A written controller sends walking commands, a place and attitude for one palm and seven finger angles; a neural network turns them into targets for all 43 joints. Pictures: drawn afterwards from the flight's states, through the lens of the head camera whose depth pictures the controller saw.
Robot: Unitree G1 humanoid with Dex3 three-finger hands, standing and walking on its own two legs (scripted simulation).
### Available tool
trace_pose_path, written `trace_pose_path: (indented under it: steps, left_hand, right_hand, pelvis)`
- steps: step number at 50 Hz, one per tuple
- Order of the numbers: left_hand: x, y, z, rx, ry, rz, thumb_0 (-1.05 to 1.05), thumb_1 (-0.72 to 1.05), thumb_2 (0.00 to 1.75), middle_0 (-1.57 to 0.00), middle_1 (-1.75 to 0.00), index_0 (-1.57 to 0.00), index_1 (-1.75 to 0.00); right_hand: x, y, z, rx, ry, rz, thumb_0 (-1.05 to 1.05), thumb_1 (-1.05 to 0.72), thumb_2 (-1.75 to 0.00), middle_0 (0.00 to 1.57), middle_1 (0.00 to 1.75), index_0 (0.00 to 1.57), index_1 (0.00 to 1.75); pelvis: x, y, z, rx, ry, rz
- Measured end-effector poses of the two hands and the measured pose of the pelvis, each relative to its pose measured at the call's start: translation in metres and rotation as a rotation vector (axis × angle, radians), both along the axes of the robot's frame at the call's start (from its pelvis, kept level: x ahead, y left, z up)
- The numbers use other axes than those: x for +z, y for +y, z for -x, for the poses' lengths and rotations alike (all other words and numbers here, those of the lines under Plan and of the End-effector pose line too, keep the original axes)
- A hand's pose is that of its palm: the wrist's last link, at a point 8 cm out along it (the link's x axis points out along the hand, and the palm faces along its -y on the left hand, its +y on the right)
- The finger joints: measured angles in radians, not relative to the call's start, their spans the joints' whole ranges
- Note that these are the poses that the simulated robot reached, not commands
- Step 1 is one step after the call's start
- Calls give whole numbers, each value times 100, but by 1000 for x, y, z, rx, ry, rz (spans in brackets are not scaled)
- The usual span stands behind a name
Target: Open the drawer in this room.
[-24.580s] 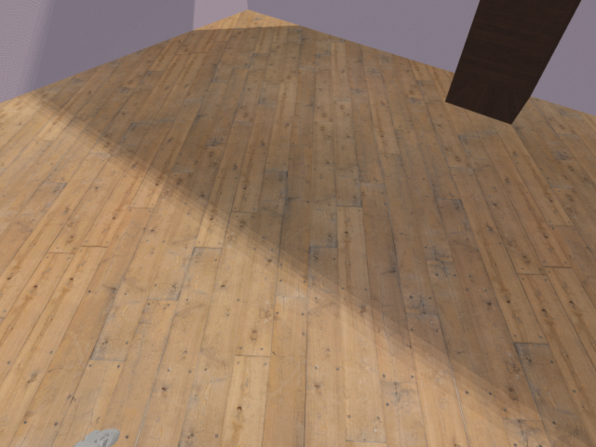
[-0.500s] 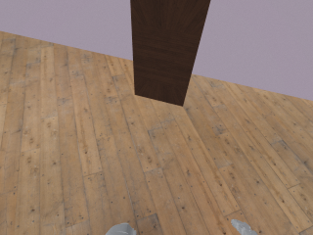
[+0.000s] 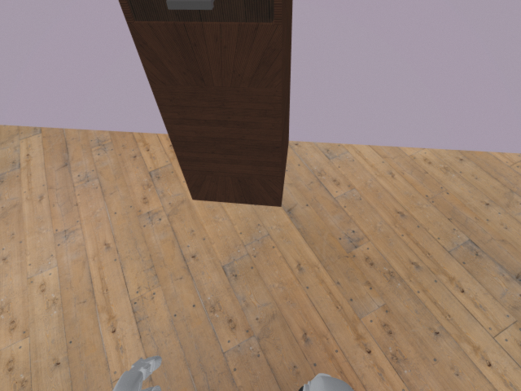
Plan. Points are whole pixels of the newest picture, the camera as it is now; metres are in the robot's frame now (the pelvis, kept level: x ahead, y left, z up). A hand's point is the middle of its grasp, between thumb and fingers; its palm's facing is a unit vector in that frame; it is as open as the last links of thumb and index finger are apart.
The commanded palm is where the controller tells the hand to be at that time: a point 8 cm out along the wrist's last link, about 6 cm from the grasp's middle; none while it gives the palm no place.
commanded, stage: stand and wait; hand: left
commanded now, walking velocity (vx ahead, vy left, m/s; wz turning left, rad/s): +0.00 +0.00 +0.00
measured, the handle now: out of the picture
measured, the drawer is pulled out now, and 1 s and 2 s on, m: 0.00 0.00 0.00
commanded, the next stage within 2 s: look at it before walking up in 1.22 s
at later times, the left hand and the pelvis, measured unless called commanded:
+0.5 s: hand out of the picture +0.07 +0.16 -0.16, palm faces +0.08 -0.99 -0.12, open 7.3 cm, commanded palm none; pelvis +0.08 +0.01 +0.02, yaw +0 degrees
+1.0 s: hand out of the picture +0.10 +0.19 -0.16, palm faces +0.02 -0.99 -0.16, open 7.4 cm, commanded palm none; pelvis +0.11 +0.03 +0.02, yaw -1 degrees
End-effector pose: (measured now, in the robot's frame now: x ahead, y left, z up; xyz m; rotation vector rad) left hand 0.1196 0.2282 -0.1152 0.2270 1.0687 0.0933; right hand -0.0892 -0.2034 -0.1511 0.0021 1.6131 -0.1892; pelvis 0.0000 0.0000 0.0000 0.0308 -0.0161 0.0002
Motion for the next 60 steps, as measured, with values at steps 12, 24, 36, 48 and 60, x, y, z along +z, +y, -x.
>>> trace_pose_path:
  steps: [12, 24, 36, 48, 60]
  left_hand:
    - [4, -8, 21, 118, 137, 5, -2, 94, 89, -20, -30, -20, -30]
    - [-19, -13, 58, 174, 316, 112, 0, 91, 90, -20, -30, -20, -30]
    - [-11, -3, 70, 157, 424, 98, 1, 91, 90, -20, -30, -20, -30]
    - [-11, 12, 31, 124, 363, 64, 0, 91, 90, -20, -30, -20, -30]
    - [-14, 13, 21, 118, 350, 75, 1, 92, 90, -20, -30, -20, -30]
  right_hand:
    - [22, -39, -192, 140, -345, 86, 0, -93, -90, 20, 30, 20, 30]
    - [41, -14, -230, 188, -363, 128, -1, -94, -90, 20, 30, 20, 30]
    - [35, 6, -188, 132, -208, 105, 0, -94, -90, 20, 30, 20, 30]
    - [28, 44, -155, 68, -114, 30, 0, -91, -90, 20, 30, 20, 30]
    - [27, 48, -167, 58, -145, 42, 0, -91, -90, 20, 30, 20, 30]
  pelvis:
    - [19, -12, -48, 7, -5, 32]
    - [23, 8, -81, 2, -19, 40]
    - [26, 25, -99, -14, -5, 32]
    - [25, 33, -110, -23, -3, 30]
    - [24, 38, -115, -27, -5, 30]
